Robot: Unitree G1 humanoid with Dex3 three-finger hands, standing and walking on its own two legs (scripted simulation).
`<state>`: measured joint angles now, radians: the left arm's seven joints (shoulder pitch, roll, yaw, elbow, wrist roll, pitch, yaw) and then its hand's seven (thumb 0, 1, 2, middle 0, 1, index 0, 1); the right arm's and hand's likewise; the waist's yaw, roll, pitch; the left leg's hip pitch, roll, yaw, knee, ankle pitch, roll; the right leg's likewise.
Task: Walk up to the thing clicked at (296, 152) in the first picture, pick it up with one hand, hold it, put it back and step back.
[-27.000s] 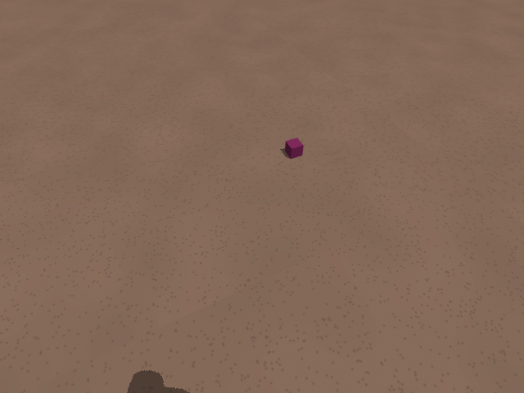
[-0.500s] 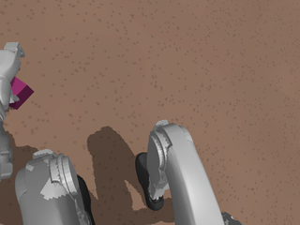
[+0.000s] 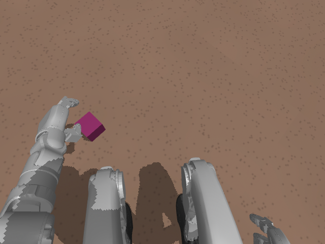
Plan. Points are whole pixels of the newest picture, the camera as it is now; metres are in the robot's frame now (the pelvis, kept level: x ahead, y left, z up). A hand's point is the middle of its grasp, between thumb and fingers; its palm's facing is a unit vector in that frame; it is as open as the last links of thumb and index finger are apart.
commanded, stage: home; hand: left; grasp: from above
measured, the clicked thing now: (90, 126) +0.52 +0.25 -0.40
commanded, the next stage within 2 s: none
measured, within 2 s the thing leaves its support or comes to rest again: neither
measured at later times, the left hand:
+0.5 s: hand (36, 169) +0.29 +0.19 +0.09, palm faces +0.11 -0.97 -0.22, open 7.4 cm
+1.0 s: hand out of the picture +0.23 +0.20 +0.24, palm faces +0.15 -0.97 -0.21, open 7.4 cm
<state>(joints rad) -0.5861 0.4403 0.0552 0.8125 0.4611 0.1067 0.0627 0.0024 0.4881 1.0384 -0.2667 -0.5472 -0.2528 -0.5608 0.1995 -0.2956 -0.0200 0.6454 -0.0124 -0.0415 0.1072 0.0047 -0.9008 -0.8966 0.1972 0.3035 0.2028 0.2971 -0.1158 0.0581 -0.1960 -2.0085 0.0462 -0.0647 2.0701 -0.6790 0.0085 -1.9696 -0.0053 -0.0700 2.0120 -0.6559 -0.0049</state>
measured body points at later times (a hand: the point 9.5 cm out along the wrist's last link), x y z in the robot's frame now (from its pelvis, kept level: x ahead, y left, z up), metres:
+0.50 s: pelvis +0.04 +0.00 +0.19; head +0.14 +0.02 +0.63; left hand +0.28 +0.24 +0.11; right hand +0.23 -0.23 +0.10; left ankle +0.08 +0.12 -0.40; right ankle +0.09 -0.12 -0.40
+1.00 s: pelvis +0.08 +0.00 +0.28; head +0.10 +0.01 +0.73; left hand +0.21 +0.25 +0.25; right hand +0.26 -0.23 +0.22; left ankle +0.08 +0.12 -0.40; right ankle +0.09 -0.12 -0.40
